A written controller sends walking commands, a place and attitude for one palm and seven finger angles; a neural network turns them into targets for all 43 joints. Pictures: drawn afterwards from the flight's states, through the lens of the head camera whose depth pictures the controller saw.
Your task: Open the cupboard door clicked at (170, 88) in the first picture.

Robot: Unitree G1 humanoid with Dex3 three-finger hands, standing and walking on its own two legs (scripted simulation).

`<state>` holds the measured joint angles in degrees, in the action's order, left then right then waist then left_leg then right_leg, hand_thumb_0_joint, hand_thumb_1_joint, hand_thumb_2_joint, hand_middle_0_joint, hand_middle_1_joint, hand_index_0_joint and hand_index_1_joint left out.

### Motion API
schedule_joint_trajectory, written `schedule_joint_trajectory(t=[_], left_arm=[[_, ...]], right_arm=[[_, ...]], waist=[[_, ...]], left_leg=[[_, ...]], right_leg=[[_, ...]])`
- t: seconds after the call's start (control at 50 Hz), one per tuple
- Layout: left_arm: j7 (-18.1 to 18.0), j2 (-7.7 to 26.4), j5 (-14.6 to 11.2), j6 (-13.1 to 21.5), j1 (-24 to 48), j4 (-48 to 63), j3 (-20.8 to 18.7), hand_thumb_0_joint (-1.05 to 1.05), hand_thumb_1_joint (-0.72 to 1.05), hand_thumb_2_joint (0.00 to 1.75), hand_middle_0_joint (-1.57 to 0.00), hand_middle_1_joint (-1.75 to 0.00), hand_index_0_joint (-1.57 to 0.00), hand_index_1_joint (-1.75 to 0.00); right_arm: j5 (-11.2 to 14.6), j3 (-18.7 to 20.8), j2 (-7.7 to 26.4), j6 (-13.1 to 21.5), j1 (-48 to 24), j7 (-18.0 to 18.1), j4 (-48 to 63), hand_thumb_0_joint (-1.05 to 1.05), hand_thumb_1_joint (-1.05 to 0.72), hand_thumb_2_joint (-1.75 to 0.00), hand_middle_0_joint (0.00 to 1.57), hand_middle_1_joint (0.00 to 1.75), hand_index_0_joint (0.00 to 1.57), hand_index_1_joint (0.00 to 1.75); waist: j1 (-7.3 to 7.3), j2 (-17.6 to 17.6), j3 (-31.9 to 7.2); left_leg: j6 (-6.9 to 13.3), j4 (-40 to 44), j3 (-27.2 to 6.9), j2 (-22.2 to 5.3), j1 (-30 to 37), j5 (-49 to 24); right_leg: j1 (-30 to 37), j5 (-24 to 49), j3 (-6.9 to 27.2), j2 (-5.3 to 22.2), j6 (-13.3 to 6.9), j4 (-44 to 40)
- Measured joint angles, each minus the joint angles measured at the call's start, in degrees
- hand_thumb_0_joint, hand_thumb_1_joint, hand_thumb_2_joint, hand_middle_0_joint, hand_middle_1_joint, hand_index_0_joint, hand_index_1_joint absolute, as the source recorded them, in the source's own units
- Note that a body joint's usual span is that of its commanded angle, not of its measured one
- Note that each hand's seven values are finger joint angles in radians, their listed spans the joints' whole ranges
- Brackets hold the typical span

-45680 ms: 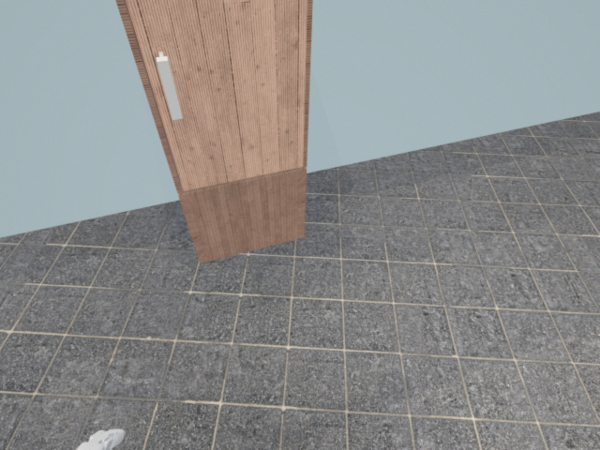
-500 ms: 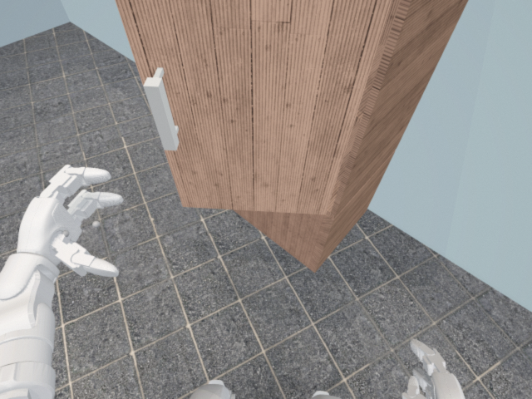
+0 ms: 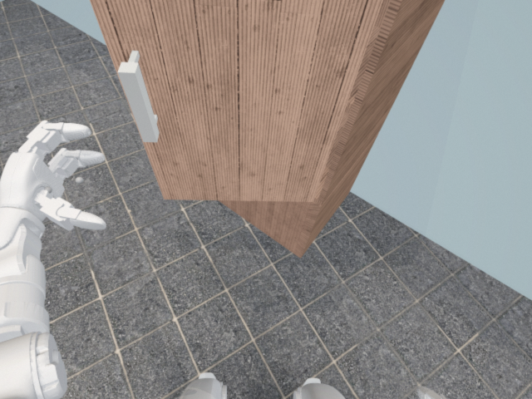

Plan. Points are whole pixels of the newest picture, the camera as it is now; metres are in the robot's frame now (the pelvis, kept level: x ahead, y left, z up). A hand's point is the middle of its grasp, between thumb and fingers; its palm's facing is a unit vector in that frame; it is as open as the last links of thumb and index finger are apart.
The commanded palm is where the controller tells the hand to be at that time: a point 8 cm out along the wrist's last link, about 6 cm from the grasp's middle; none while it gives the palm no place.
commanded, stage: move the hooked fingers beside the handle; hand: left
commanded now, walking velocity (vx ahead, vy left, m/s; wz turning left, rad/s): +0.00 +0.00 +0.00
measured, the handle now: (143, 98) +0.59 +0.23 +0.07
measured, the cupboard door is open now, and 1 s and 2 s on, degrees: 38 38 38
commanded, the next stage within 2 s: slide the fingers in behind the handle in 1.66 s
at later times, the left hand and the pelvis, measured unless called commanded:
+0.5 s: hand (82, 142) +0.47 +0.29 +0.08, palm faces +0.01 -1.00 -0.01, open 14.0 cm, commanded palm +0.46 +0.33 +0.08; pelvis -0.01 +0.00 -0.02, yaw -1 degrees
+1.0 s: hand (92, 114) +0.53 +0.29 +0.08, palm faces +0.01 -1.00 -0.02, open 13.9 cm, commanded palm +0.51 +0.33 +0.07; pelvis +0.00 +0.01 -0.03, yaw -3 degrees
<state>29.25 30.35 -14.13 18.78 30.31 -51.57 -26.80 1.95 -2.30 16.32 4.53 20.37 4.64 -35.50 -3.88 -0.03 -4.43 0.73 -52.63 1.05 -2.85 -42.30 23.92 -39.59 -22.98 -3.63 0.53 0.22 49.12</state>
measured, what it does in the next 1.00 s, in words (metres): stands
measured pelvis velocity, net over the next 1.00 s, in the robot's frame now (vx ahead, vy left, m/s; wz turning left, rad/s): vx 0.00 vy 0.01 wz -0.05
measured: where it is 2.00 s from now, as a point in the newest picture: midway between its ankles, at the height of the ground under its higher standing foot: outside the picture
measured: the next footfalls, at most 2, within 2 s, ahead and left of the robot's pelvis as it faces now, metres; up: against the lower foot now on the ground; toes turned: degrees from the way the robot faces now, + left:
none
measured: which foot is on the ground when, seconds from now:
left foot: down 0.00-1.00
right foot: down 0.00-1.00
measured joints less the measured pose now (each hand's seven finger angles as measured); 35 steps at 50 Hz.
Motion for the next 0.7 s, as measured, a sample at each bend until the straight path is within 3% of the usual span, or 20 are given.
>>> schedule_joint_trajectory(t=[0.16, 0.26, 0.42, 0.52, 0.7], left_arm=[[-0.28, 3.45, 2.84, -0.46, 6.59, -7.22, -1.21, -0.01, -0.5, 0.3, -0.3, -1.2, -0.3, -1.2], [-0.01, 4.76, 2.76, 1.15, 8.6, -9.1, -2.65, -0.01, -0.5, 0.3, -0.3, -1.2, -0.3, -1.2], [0.91, 10.89, 5.95, -0.33, 15.77, -16.43, -3.01, -0.01, -0.5, 0.3, -0.3, -1.2, -0.3, -1.2], [1.47, 12.08, 5.47, 1.22, 18.91, -16.69, -3.67, -0.01, -0.5, 0.3, -0.3, -1.2, -0.3, -1.2], [0.13, 15.97, 9.02, -2.19, 24.29, -21.44, -3.16, -0.01, -0.5, 0.3, -0.3, -1.2, -0.3, -1.2]], right_arm=[[-0.51, -0.26, -0.08, -1.72, -0.5, -0.52, 1.06, 0.0, -0.9, -0.89, 0.2, 0.3, 0.21, 0.3], [-0.64, -0.37, -0.11, -3.16, 0.25, -0.97, 1.15, 0.0, -0.9, -0.89, 0.2, 0.3, 0.21, 0.3], [-0.67, -1.09, 0.4, -4.87, 0.83, -0.54, 1.21, 0.0, -0.9, -0.89, 0.2, 0.3, 0.21, 0.3], [-1.07, -0.95, 0.69, -5.77, 1.56, -0.64, 0.05, 0.0, -0.9, -0.89, 0.2, 0.3, 0.21, 0.3], [-1.26, -1.61, 0.84, -7.52, 2.91, -0.66, 1.21, 0.0, -0.9, -0.89, 0.2, 0.3, 0.21, 0.3]], waist=[[-1.64, 0.07, -0.28], [-1.96, 0.1, -0.69], [-3.81, 0.31, 0.18], [-4.44, 0.35, 0.11], [-6.7, -0.26, 0.32]], left_leg=[[0.18, -1.52, 0.18, -0.28, -2.98, 0.32], [0.19, -2.33, 0.39, -0.65, -4.16, 0.7], [0.1, -4.54, -0.57, -0.99, -8.3, 0.86], [0.02, -5.64, -0.81, -1.28, -10.4, 1.14], [0.18, -6.33, -0.85, -1.59, -12.79, 1.25]], right_leg=[[-2.98, 0.02, 0.26, -0.23, 0.14, 1.17], [-4.23, -0.1, 0.52, -0.56, 0.16, 1.79], [-7.77, -0.12, -0.32, -0.9, -0.04, 3.27], [-9.67, -0.17, -0.48, -1.18, -0.08, 3.95], [-11.92, 0.05, -0.45, -1.49, 0.04, 4.17]])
